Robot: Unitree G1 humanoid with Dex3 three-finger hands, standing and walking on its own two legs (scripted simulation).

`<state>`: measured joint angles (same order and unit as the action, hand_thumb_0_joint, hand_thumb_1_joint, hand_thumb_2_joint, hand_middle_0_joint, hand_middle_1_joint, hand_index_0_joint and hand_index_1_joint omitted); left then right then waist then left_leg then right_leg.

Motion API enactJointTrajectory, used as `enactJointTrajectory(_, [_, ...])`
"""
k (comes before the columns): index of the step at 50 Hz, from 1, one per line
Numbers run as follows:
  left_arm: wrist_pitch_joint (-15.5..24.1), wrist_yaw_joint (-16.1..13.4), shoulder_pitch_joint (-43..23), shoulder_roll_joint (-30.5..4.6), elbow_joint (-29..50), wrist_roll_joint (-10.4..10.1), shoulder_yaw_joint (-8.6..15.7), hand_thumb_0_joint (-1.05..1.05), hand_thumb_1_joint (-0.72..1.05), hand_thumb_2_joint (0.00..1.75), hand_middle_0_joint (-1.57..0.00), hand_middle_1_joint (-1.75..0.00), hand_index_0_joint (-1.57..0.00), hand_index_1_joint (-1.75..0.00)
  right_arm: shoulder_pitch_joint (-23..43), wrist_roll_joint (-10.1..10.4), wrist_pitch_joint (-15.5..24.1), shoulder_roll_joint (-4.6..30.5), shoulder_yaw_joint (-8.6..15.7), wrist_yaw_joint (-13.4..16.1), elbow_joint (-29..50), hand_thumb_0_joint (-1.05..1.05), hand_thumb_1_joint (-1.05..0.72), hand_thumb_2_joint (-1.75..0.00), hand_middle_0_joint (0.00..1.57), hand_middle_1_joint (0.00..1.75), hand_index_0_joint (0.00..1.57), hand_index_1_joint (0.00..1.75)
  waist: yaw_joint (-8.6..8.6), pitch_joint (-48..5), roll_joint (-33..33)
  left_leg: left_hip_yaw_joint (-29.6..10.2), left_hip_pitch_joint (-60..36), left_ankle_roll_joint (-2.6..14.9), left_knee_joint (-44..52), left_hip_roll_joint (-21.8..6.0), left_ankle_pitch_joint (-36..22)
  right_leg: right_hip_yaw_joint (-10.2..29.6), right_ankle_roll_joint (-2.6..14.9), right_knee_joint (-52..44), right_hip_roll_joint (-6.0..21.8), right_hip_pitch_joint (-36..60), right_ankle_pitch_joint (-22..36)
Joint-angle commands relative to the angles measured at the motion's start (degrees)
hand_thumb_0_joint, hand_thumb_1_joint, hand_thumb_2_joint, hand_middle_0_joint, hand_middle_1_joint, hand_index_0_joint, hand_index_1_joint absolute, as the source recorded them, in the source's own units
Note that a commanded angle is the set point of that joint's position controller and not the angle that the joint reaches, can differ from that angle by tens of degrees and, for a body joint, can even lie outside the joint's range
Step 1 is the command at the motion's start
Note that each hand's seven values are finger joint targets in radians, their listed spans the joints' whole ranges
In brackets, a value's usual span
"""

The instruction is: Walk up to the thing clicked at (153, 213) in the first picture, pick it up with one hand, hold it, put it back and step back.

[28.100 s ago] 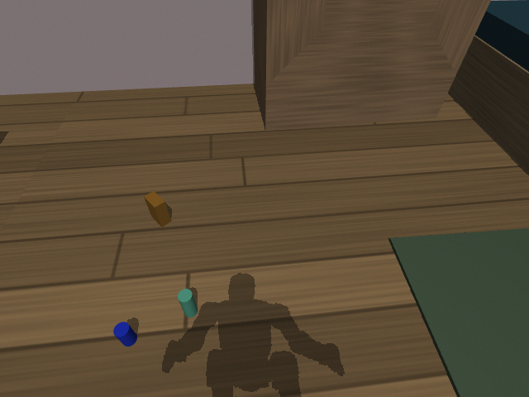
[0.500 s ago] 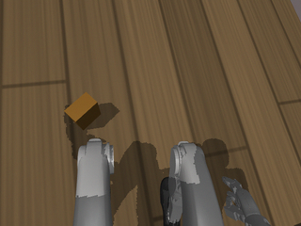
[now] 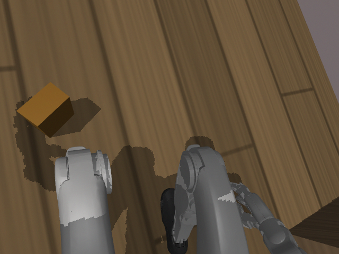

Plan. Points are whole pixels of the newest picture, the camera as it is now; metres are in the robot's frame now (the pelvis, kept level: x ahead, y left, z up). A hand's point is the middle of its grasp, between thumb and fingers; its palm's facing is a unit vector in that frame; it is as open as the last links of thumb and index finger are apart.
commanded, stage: close in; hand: left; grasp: from the side
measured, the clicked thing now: (50, 112) +0.44 +0.27 -0.24
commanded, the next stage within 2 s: rest palm in 0.78 s
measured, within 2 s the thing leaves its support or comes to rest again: neither
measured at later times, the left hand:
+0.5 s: hand (26, 121) +0.39 +0.31 -0.18, palm faces +0.29 -0.96 +0.04, open 17.5 cm
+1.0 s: hand (41, 120) +0.41 +0.28 -0.20, palm faces +0.30 -0.95 +0.01, open 16.7 cm
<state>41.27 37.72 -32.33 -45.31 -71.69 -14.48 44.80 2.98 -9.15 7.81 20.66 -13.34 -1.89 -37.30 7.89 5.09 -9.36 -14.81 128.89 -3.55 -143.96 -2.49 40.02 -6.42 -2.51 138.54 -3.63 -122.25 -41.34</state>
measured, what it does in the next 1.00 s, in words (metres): stands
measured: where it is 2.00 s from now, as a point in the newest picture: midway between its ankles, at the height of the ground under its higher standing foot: (132, 240)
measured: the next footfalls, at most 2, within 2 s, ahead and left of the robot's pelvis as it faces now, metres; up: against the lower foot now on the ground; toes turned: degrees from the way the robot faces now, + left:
none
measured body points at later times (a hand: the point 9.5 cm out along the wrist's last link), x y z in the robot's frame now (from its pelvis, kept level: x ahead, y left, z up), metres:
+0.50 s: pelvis -0.01 +0.01 -0.03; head +0.21 +0.17 +0.33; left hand +0.37 +0.36 -0.18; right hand +0.16 -0.24 -0.08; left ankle +0.08 +0.14 -0.28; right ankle +0.10 -0.12 -0.27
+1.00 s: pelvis -0.01 +0.02 -0.03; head +0.21 +0.19 +0.31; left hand +0.38 +0.33 -0.20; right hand +0.14 -0.24 -0.07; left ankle +0.08 +0.14 -0.28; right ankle +0.10 -0.12 -0.27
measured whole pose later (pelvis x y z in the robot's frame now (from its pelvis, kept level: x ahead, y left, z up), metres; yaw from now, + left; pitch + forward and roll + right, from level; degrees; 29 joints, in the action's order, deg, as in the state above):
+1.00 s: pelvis -0.01 +0.02 -0.03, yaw -5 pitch +12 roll -17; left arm 63.0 3.1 -32.8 -43.4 -80.6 -6.8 29.6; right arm 8.9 -20.0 -0.8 21.2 -27.1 -8.8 -33.6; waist 12.7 15.6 -14.9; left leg -22.8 127.6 -1.8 -153.1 -1.5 40.1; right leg -11.9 -3.8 140.7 -6.4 -117.1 -39.0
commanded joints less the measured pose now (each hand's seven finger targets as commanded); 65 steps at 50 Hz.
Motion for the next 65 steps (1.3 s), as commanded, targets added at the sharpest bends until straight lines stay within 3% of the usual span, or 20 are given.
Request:
enactJointTrajectory(1, [8.7, -2.4, -10.2, -22.9, 10.6, -1.0, 3.3, 0.00, -0.54, 0.10, -0.06, -0.11, -0.04, -0.12, -3.8, -2.1, -0.9, 17.3, 3.6, 0.7, 2.2, 0.00, -0.93, -0.91, 0.20, 0.30, 0.20, 0.30, -0.59, -37.9, 27.9, 7.0, -30.6, 2.36, 14.7, -2.1, -11.5, -5.7, 4.26, -10.7, -0.9, 15.2, 12.0])
enactJointTrajectory(2, [9.7, -2.4, -12.3, -18.3, 11.2, -1.3, -0.5, 0.00, -0.55, 0.10, -0.06, -0.11, -0.05, -0.13, -2.2, -2.4, -1.0, 16.8, 2.8, 0.4, 3.2, 0.00, -0.94, -0.91, 0.20, 0.30, 0.20, 0.30, 0.68, -37.5, 27.4, 6.5, -31.0, 2.33, 14.2, -2.3, -10.5, -6.2, 4.19, -10.3, -1.0, 14.1, 11.2])
enactJointTrajectory(3, [10.2, -3.1, -11.6, -20.2, 8.9, -1.0, 1.2, 0.00, -0.53, 0.10, -0.06, -0.12, -0.04, -0.13, -2.5, -3.0, -1.2, 17.5, 2.5, 0.4, 2.6, 0.00, -0.93, -0.91, 0.20, 0.30, 0.20, 0.30, 1.15, -36.9, 27.2, 6.3, -30.2, 2.36, 13.2, -2.4, -10.9, -6.5, 4.02, -10.3, -1.2, 15.2, 12.3])
enactJointTrajectory(4, [10.8, -3.4, -11.5, -17.7, 7.6, -0.8, -1.3, 0.00, -0.54, 0.09, -0.06, -0.12, -0.05, -0.12, -1.7, -3.4, -1.5, 17.4, 1.7, 0.3, 2.8, 0.00, -0.94, -0.91, 0.20, 0.30, 0.20, 0.30, 2.23, -36.4, 26.4, 5.8, -30.1, 2.32, 12.7, -2.3, -10.8, -6.9, 3.92, -10.2, -1.3, 15.0, 12.3])
enactJointTrajectory(5, [11.3, -4.3, -10.2, -20.1, 6.4, -0.3, 0.2, 0.00, -0.61, 0.05, -0.06, -0.11, -0.06, -0.11, -1.6, -4.0, -1.8, 17.9, 1.4, 0.4, 2.3, 0.00, -0.94, -0.91, 0.20, 0.30, 0.20, 0.30, 2.01, -36.2, 26.9, 5.9, -30.0, 2.29, 11.7, -2.4, -11.6, -6.9, 3.85, -10.1, -1.4, 15.9, 13.5])
enactJointTrajectory(8, [13.0, -6.5, -12.4, -15.8, 3.3, 0.6, -4.4, 0.00, -0.61, 0.05, -0.07, -0.12, -0.07, -0.12, -0.1, -5.0, -2.6, 18.0, -0.5, -0.2, 2.7, 0.00, -0.95, -0.91, 0.20, 0.30, 0.20, 0.30, 4.16, -32.9, 26.1, 4.7, -27.7, 2.08, 11.0, -2.4, -9.9, -8.0, 3.86, -9.3, -1.5, 14.9, 13.0])
enactJointTrajectory(9, [13.3, -7.6, -10.4, -16.9, 2.1, 0.6, -2.9, 0.00, -0.61, 0.05, -0.07, -0.13, -0.08, -0.12, -0.2, -5.5, -2.9, 18.6, -0.5, -0.3, 2.3, 0.00, -0.95, -0.91, 0.20, 0.30, 0.20, 0.30, 3.54, -32.5, 26.3, 4.4, -28.0, 2.00, 10.9, -2.4, -10.0, -8.4, 3.81, -9.1, -1.5, 15.0, 13.1])
enactJointTrajectory(17, [17.6, -17.6, -9.3, -11.6, 3.1, 1.9, -5.8, 0.00, -0.61, 0.05, -0.07, -0.12, -0.08, -0.11, 3.1, -7.6, -4.8, 18.4, -3.0, -2.7, 4.7, 0.00, -0.95, -0.91, 0.20, 0.30, 0.20, 0.30, 3.73, -28.4, 25.9, 3.1, -25.3, 1.67, 9.8, -2.0, -9.2, -10.2, 3.46, -8.1, -1.9, 16.3, 13.6])
enactJointTrajectory(19, [18.6, -19.7, -10.1, -10.1, 2.9, 3.1, -7.5, 0.00, -0.61, 0.06, -0.06, -0.12, -0.07, -0.11, 3.5, -8.0, -5.3, 18.5, -3.1, -3.2, 4.9, 0.00, -0.95, -0.91, 0.20, 0.30, 0.20, 0.30, 4.92, -26.6, 25.8, 2.7, -24.4, 1.66, 9.9, -2.0, -7.7, -10.7, 3.34, -8.1, -2.0, 15.8, 12.7])
enactJointTrajectory(20, [18.7, -20.8, -7.2, -10.3, 0.2, 3.5, -6.5, 0.00, -0.61, 0.06, -0.06, -0.12, -0.07, -0.11, 2.3, -8.3, -5.7, 18.9, -2.8, -3.3, 3.9, 0.00, -0.94, -0.91, 0.20, 0.30, 0.20, 0.30, 5.28, -26.5, 24.8, 2.7, -24.4, 1.69, 9.5, -2.1, -8.9, -10.9, 3.21, -8.1, -2.2, 16.5, 13.9])
enactJointTrajectory(28, [22.1, -26.9, -12.6, -9.0, 1.9, 5.8, -11.2, 0.00, -0.45, 0.10, -0.04, -0.09, -0.04, -0.08, 4.0, -9.7, -7.3, 19.5, -4.4, -4.4, 4.6, 0.00, -0.93, -0.90, 0.20, 0.30, 0.20, 0.30, 8.76, -22.9, 25.3, 1.1, -22.9, 1.70, 10.4, -2.0, -3.1, -12.2, 3.13, -8.2, -2.5, 14.7, 10.1])
enactJointTrajectory(32, [22.8, -28.1, -12.1, -7.8, -0.4, 6.2, -13.2, 0.00, -0.42, 0.12, -0.05, -0.10, -0.05, -0.09, 4.2, -10.0, -7.7, 20.0, -4.9, -4.6, 4.6, 0.00, -0.93, -0.90, 0.20, 0.30, 0.20, 0.30, 9.53, -21.9, 23.6, 0.8, -22.2, 1.94, 9.9, -1.9, -2.3, -12.5, 2.89, -8.5, -2.8, 15.0, 10.1])
enactJointTrajectory(33, [23.1, -28.4, -12.0, -7.3, -0.1, 6.3, -14.0, 0.00, -0.42, 0.12, -0.04, -0.09, -0.05, -0.08, 4.7, -10.1, -7.6, 19.3, -5.5, -4.9, 4.7, 0.00, -0.92, -0.90, 0.20, 0.30, 0.20, 0.30, 8.81, -21.8, 23.5, 1.2, -22.1, 2.16, 9.4, -1.8, -2.7, -12.1, 2.93, -8.8, -2.9, 15.4, 10.6])
enactJointTrajectory(34, [23.3, -28.9, -12.6, -8.3, -1.1, 6.2, -13.3, 0.00, -0.43, 0.12, -0.04, -0.08, -0.05, -0.08, 4.3, -10.1, -7.7, 19.9, -5.5, -4.8, 4.7, 0.00, -0.93, -0.91, 0.20, 0.30, 0.20, 0.30, 9.49, -21.1, 23.0, 0.8, -21.2, 2.21, 9.5, -1.7, -2.1, -12.4, 2.80, -8.9, -3.0, 15.5, 10.1])
enactJointTrajectory(40, [24.5, -31.5, -9.3, -6.5, -2.7, 6.7, -14.2, 0.00, -0.41, 0.14, -0.03, -0.08, -0.04, -0.08, 5.3, -10.5, -8.4, 20.4, -5.9, -5.4, 5.5, 0.00, -0.92, -0.90, 0.20, 0.30, 0.20, 0.30, 8.47, -20.2, 23.9, -0.9, -24.3, 1.31, 11.0, -2.1, -3.8, -13.4, 2.98, -7.8, -3.1, 15.0, 11.2])
enactJointTrajectory(43, [25.4, -33.1, -9.7, -7.8, -1.5, 6.7, -13.3, 0.00, -0.38, 0.15, -0.03, -0.08, -0.03, -0.07, 5.6, -10.6, -8.5, 20.2, -6.4, -5.5, 5.6, 0.00, -0.92, -0.91, 0.20, 0.30, 0.20, 0.30, 8.24, -20.3, 24.4, -0.6, -23.3, 1.49, 10.3, -2.0, -4.5, -13.4, 2.98, -7.9, -3.3, 16.3, 11.8])
enactJointTrajectory(48, [26.3, -34.9, -12.6, -6.8, -1.1, 8.2, -15.8, 0.00, -0.30, 0.18, -0.06, -0.05, -0.04, -0.06, 5.5, -11.0, -8.9, 20.4, -6.5, -5.8, 5.3, 0.00, -0.91, -0.91, 0.20, 0.30, 0.20, 0.30, 10.68, -19.5, 25.2, -1.6, -24.3, 1.20, 10.8, -2.3, -5.0, -13.9, 2.92, -7.8, -3.3, 15.6, 12.7])
enactJointTrajectory(52, [27.0, -36.0, -13.1, -7.3, -0.1, 8.0, -15.9, 0.00, -0.21, 0.19, -0.05, -0.04, -0.03, -0.06, 5.2, -11.6, -9.0, 20.1, -7.2, -5.8, 4.8, 0.00, -0.90, -0.91, 0.20, 0.30, 0.20, 0.30, 10.72, -21.8, 24.3, -1.1, -24.5, 1.72, 8.7, -2.2, -6.5, -13.3, 2.54, -8.6, -3.7, 18.2, 14.8])
enactJointTrajectory(63, [27.2, -38.1, -13.2, -6.1, -3.9, 9.4, -18.4, 0.00, -0.11, 0.26, -0.07, -0.07, -0.05, -0.09, 6.6, -11.8, -9.7, 20.2, -7.9, -6.0, 5.3, 0.00, -0.90, -0.91, 0.20, 0.30, 0.20, 0.30, 11.87, -18.1, 22.9, -2.1, -23.1, 1.64, 9.6, -2.3, -4.5, -14.6, 2.54, -8.7, -3.9, 16.4, 13.1])
enactJointTrajectory(65, [27.3, -38.3, -13.6, -6.8, -4.0, 9.1, -18.0, 0.00, -0.04, 0.32, -0.22, -0.19, -0.20, -0.21, 6.4, -11.9, -9.7, 20.0, -8.2, -6.1, 5.3, 0.00, -0.90, -0.90, 0.20, 0.30, 0.20, 0.30, 11.71, -18.9, 22.8, -2.0, -23.1, 1.76, 9.4, -2.3, -3.8, -14.6, 2.50, -9.2, -4.2, 17.1, 12.7])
